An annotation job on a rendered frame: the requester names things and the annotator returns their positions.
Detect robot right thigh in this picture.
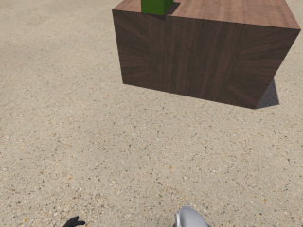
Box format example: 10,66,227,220
175,208,209,227

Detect pedestal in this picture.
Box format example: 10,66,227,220
112,0,301,110

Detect carton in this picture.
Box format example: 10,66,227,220
140,0,174,15

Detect robot left hand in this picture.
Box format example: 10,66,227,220
63,216,86,227

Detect right robot shin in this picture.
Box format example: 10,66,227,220
181,205,191,210

